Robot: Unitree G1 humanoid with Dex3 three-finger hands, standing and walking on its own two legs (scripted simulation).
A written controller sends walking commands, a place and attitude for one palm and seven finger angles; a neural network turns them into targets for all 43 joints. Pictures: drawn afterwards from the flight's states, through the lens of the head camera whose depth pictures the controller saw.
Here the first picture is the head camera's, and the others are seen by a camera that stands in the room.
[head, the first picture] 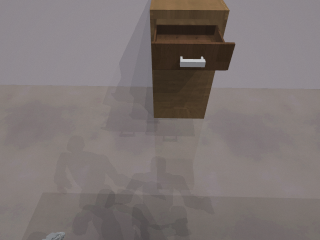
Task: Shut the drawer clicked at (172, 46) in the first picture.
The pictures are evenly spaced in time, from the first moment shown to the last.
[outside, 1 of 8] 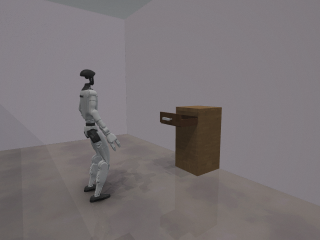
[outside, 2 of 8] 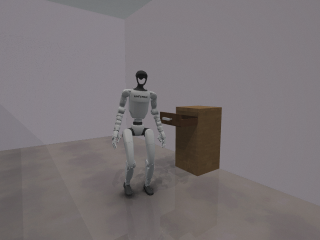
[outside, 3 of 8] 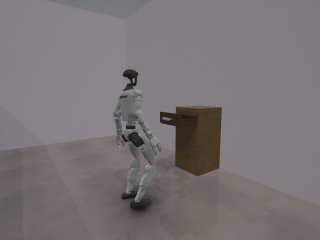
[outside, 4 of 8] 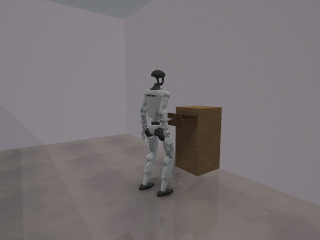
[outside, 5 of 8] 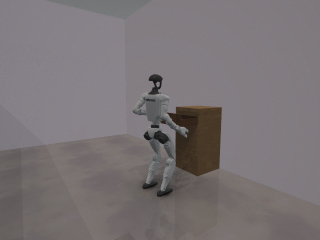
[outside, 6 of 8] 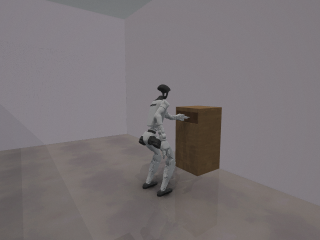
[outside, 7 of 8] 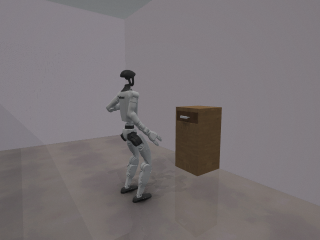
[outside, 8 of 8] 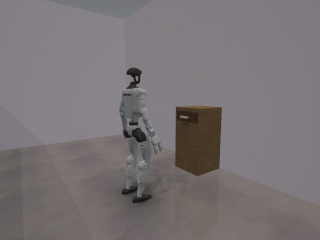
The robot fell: no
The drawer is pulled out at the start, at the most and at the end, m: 0.30 0.30 0.00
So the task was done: yes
